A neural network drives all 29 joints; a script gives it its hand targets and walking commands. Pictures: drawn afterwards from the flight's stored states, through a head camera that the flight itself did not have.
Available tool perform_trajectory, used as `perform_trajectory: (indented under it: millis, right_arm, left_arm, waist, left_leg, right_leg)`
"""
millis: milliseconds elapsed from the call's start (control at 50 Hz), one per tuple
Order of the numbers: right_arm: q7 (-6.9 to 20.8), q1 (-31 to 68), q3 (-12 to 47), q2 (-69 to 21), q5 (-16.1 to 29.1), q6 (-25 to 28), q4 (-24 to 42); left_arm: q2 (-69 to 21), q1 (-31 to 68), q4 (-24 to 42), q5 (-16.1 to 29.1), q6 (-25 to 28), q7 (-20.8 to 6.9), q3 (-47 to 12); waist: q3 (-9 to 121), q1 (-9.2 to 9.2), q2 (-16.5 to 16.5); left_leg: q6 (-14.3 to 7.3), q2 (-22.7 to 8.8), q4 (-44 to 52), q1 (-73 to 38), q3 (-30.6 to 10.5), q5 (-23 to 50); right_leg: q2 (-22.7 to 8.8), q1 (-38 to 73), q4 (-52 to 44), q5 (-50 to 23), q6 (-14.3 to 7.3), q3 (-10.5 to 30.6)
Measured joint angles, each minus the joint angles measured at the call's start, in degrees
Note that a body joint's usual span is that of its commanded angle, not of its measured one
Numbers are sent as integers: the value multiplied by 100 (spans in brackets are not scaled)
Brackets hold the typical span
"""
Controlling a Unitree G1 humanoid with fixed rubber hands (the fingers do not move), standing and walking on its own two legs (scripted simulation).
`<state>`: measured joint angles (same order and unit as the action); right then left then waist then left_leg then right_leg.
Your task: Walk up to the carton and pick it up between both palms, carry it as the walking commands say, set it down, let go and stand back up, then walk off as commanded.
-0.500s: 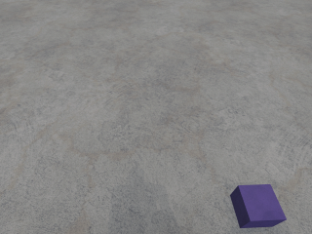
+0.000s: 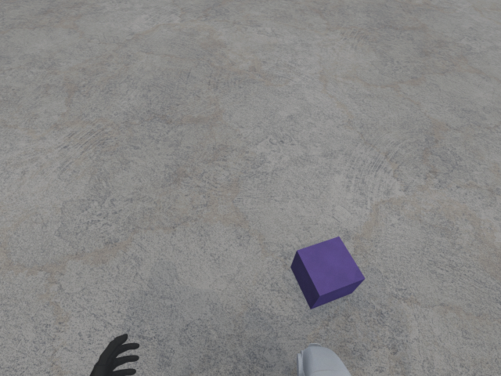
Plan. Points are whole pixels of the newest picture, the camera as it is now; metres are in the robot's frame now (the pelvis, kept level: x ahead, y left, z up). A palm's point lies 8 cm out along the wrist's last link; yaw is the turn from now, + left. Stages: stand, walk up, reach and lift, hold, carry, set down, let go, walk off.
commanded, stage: walk off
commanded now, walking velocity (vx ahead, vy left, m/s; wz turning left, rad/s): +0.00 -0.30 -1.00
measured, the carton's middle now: (325, 272) +0.55 -0.35 -0.69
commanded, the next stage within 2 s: none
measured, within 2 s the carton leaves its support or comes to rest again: neither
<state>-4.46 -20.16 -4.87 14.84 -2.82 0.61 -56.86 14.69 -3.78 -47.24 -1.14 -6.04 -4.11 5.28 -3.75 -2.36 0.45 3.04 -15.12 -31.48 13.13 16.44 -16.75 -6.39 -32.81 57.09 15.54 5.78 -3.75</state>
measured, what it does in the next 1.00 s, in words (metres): steps to the right, turning right: right foot, then left foot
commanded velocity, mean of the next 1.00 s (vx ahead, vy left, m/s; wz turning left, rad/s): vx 0.00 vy -0.30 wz -1.00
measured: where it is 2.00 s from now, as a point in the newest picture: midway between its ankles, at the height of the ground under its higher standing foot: outside the picture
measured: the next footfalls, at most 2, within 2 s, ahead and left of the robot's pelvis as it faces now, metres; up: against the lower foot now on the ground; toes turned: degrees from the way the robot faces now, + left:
right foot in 0.14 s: +0.07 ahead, -0.24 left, +0.00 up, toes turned -15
left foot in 0.52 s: +0.10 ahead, -0.11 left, +0.00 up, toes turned -22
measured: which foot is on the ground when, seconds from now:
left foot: down 0.00-0.12, up 0.14-0.50, down 0.52-0.86, up 0.88-1.00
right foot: up 0.00-0.12, down 0.14-0.50, up 0.52-0.84, down 0.86-1.00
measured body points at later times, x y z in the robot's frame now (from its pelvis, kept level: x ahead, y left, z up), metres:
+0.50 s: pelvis +0.00 -0.18 -0.02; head +0.05 -0.18 +0.43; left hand +0.18 +0.03 -0.16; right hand -0.01 -0.48 -0.14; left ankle +0.05 -0.09 -0.74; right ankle +0.03 -0.23 -0.74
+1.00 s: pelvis -0.11 -0.34 -0.02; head -0.10 -0.40 +0.43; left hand +0.18 -0.28 -0.13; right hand -0.30 -0.60 -0.16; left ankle -0.01 -0.22 -0.66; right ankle -0.17 -0.46 -0.74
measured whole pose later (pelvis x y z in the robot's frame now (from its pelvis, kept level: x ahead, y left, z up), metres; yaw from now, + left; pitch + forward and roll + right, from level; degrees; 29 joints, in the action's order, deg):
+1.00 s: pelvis -0.11 -0.34 -0.02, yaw -54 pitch +1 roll +0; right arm -2.4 -9.4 -5.0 19.9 -0.5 -4.0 -50.4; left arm 15.7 -7.2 -46.2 -1.5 -3.0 -2.8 1.7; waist -6.2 0.5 2.9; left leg 5.3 -11.9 -68.5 27.8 5.8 -31.0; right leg 0.3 -24.0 37.2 13.7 -0.6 -0.5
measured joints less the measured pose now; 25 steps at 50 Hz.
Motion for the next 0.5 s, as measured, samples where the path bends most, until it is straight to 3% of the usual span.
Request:
perform_trajectory:
  millis: [120,140,160,180,220,300,400,480,500]
  right_arm:
    - [137,43,-186,268,133,-152,39]
    - [171,46,-203,345,151,-179,55]
    - [192,152,-221,429,162,-250,101]
    - [190,299,-216,476,161,-338,179]
    - [161,644,-172,472,189,-437,357]
    - [108,1198,-4,255,162,-407,574]
    - [45,1488,143,8,235,-431,600]
    - [-8,1450,208,-98,340,-390,554]
    - [-26,1340,208,-85,339,-356,533]
  left_arm:
    - [2,222,369,1,109,-62,-35]
    - [0,223,360,-37,168,-38,-36]
    - [-32,209,320,-58,227,-22,-59]
    - [-50,148,280,-31,275,-7,-99]
    - [-69,-57,182,-6,316,76,-168]
    - [-18,-405,95,-44,254,181,-184]
    - [47,-667,166,-76,248,152,-218]
    - [124,-786,182,-93,179,111,-202]
    - [146,-794,182,-84,163,89,-192]
  waist:
    - [17,-21,93]
    - [37,33,156]
    - [0,73,262]
    - [-39,95,313]
    - [-99,162,337]
    - [-177,388,219]
    - [-200,598,3]
    - [-181,588,-220]
    - [-149,549,-249]
  left_leg:
    - [564,-650,-428,-99,317,-158]
    - [468,-817,-812,33,249,-360]
    - [417,-823,-1459,325,-125,-966]
    - [384,-644,-2215,679,-531,-1463]
    - [307,-159,-3396,1289,-1006,-1703]
    - [175,518,-4064,1985,-1134,-947]
    - [-72,1061,-3066,1866,-1100,-772]
    - [-291,1326,-1430,1122,-1226,-483]
    - [-357,1324,-753,773,-1236,-304]
  right_leg:
    - [40,1013,-1792,172,-269,-362]
    - [149,1177,-2091,-3,-385,-366]
    - [283,1036,-1897,20,-492,-331]
    - [370,913,-1724,96,-590,-273]
    - [530,867,-1797,78,-742,-141]
    - [912,971,-2292,-274,-970,121]
    - [1416,1077,-2539,-468,-1246,448]
    - [1828,1193,-2710,-628,-1346,742]
    - [1951,1231,-2761,-663,-1285,799]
